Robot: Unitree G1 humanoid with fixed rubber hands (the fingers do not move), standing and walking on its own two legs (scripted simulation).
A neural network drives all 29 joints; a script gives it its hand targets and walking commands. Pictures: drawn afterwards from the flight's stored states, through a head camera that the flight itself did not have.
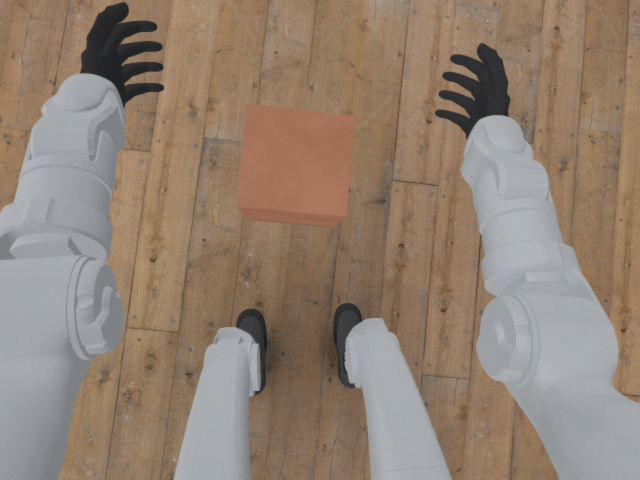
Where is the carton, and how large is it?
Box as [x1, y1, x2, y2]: [237, 104, 353, 226]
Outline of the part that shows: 246,104 237,207 249,219 324,226 332,226 346,216 353,116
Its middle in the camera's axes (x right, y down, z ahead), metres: -0.06 -0.14 +0.87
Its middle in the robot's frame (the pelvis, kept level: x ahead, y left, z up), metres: +0.54 -0.01 -0.53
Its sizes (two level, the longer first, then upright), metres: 0.210 0.200 0.250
